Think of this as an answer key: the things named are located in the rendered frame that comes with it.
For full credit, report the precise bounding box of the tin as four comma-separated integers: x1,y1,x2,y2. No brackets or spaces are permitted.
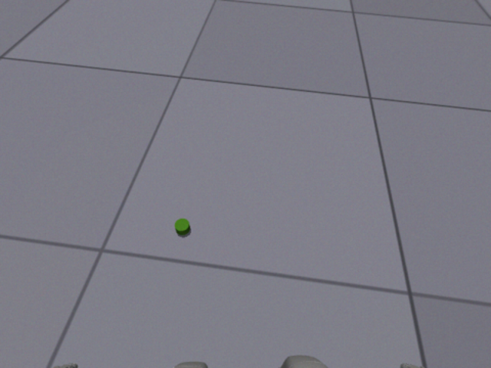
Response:
175,218,190,235

